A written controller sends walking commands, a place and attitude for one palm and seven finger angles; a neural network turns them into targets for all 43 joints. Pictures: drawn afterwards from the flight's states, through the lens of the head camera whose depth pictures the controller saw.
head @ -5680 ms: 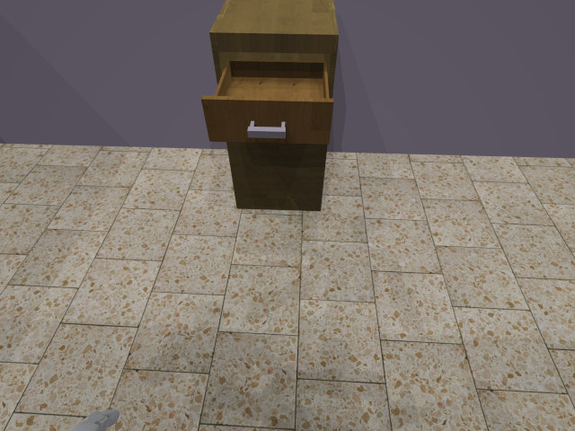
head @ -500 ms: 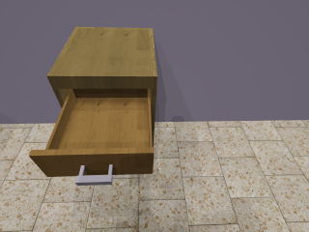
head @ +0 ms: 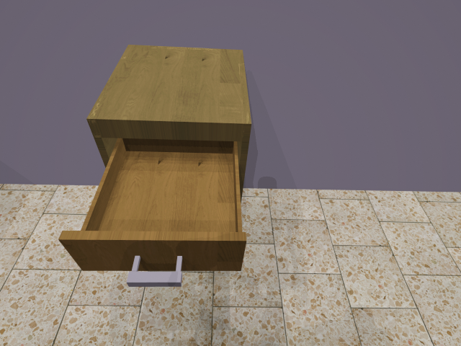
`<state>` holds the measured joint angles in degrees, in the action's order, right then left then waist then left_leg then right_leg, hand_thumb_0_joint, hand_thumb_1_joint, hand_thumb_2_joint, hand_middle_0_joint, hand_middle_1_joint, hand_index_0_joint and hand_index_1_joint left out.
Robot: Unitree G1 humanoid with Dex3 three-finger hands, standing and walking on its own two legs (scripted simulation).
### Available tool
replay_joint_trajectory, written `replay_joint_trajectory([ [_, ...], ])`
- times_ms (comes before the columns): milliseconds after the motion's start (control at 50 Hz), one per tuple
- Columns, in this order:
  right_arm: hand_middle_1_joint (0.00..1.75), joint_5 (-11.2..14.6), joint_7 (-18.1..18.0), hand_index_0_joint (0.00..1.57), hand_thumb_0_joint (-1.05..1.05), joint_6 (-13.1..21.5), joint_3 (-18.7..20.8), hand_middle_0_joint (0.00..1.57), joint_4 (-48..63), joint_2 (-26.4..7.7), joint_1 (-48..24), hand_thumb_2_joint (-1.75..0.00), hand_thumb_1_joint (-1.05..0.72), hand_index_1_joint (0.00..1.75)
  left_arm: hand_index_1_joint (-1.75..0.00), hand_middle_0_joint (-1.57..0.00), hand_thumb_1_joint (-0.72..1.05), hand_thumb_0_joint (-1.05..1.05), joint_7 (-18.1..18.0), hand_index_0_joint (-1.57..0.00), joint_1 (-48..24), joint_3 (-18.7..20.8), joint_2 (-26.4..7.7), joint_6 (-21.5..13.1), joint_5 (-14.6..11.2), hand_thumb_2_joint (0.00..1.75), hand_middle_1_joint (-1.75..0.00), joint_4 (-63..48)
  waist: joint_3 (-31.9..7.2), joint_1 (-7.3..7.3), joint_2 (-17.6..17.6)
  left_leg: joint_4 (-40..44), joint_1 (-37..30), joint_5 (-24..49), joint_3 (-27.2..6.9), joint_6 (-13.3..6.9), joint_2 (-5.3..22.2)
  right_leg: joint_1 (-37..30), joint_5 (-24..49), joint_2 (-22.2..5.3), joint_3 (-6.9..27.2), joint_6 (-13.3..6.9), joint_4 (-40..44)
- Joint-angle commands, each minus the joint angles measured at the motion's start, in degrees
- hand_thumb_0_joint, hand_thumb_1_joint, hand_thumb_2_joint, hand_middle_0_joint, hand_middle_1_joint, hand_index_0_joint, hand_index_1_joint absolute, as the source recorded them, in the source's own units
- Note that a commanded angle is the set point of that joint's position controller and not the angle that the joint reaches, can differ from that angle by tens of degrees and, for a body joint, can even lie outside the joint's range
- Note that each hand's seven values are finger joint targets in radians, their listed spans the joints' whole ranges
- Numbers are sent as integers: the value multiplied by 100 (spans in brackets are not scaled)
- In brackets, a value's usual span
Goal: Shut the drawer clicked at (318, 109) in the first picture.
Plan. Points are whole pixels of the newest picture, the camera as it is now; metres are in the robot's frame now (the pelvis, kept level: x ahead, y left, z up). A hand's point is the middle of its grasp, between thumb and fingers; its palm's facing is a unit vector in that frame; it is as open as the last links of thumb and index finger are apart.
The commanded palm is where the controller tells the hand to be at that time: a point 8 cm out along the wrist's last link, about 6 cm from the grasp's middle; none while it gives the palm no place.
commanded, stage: come to a stop and stand still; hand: left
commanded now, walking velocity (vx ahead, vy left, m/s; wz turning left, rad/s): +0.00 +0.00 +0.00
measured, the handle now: (156, 269) +0.28 +0.17 -0.09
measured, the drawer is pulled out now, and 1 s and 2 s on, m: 0.30 0.30 0.27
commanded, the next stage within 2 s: look again from close up in 0.10 s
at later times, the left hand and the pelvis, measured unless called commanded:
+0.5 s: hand out of the picture -0.02 +0.17 -0.18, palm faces +0.02 -0.99 -0.16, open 7.4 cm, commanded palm none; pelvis +0.00 +0.01 +0.00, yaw -1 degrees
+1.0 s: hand (139, 312) +0.18 +0.17 -0.02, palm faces +0.25 -0.95 -0.18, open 6.8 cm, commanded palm +0.09 +0.19 -0.06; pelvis +0.00 +0.00 -0.02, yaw +2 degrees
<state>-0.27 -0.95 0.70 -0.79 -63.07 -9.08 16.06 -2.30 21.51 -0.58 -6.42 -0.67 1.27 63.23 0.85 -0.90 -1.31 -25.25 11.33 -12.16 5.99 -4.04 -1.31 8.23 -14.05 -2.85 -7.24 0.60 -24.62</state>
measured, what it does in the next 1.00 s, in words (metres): stands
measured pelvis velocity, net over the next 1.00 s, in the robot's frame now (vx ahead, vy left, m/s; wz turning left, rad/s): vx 0.00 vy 0.00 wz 0.04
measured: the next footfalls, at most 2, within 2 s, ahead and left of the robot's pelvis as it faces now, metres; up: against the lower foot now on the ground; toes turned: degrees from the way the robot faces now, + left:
none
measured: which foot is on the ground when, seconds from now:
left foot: down 0.00-1.00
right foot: down 0.00-1.00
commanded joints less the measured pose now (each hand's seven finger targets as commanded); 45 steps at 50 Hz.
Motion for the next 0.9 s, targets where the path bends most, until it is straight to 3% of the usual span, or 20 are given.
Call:
replay_joint_trajectory([
  [0,30,-5,-13,20,0,68,85,20,122,-481,413,-90,-90,30,-30,-20,90,0,-40,-20,429,67,-503,-70,-22,90,-30,-136,410,94,212,812,65,174,-909,96,771,306,347,-422,546,-205,502],
  [540,30,-9,-14,20,0,75,109,20,-105,-374,615,-90,-90,30,-30,-20,90,0,-61,-20,472,82,-414,-33,-15,90,-30,-122,536,48,128,1173,144,-360,-1005,92,829,325,231,-391,532,-183,456],
  [720,30,2,-28,20,0,99,104,20,-150,-314,668,-90,-90,30,-30,-20,90,0,-66,-20,493,75,-397,-53,-23,90,-30,-112,423,77,165,972,-40,143,-867,91,806,334,412,-415,566,-195,487],
  [740,30,-6,2,20,0,144,51,20,341,-586,181,-90,-90,30,-30,-20,90,0,-226,-20,263,-21,-670,-161,74,90,-30,-1,898,37,-45,1,697,1222,-791,270,899,652,927,-527,717,-192,339],
  [760,30,201,-176,20,0,880,270,20,2503,-1628,214,-90,-90,30,-32,-22,90,0,-225,-22,-3548,264,-1483,-1275,-949,90,-32,-8732,-1947,833,1366,319,-1436,910,-958,526,388,662,778,192,262,-193,-282],
  [780,30,271,-256,20,0,1474,-7,20,2108,-1128,-248,-90,-90,30,-34,-24,90,0,-541,-24,-1610,181,-1236,-897,-602,90,-34,-7472,-1943,255,1758,760,-1354,880,-1098,654,703,966,-393,219,322,-308,-940],
  [800,30,260,-259,20,0,1714,138,20,1814,-1191,-174,-90,-90,30,-37,-26,90,0,-863,-26,-1173,91,-984,-603,-731,90,-37,-7125,-1451,350,1674,978,-877,185,-1246,848,680,1441,-802,246,290,-257,-1241],
  [820,30,310,-148,20,0,1719,132,20,1704,-958,-36,-90,-90,30,-39,-28,90,0,-844,-28,498,-496,67,-77,-730,90,-39,-5911,-682,303,1040,1015,-304,-422,-1360,741,625,1763,-792,194,256,-236,-1335],
  [840,30,327,-156,20,0,1775,120,20,2140,-1041,-49,-90,-90,30,-41,-30,90,0,-769,-30,-35,-925,361,-139,-905,90,-41,-6972,-347,321,966,802,140,-781,-1325,593,549,1577,-575,151,218,-214,-1162],
  [880,30,305,-234,20,0,2048,188,20,2406,-1229,-250,-90,-90,30,-45,-34,90,0,-661,-34,374,-955,253,-512,-899,90,-45,-7307,-223,343,448,124,586,-1005,-1160,378,388,1503,-465,179,246,-197,-567],
])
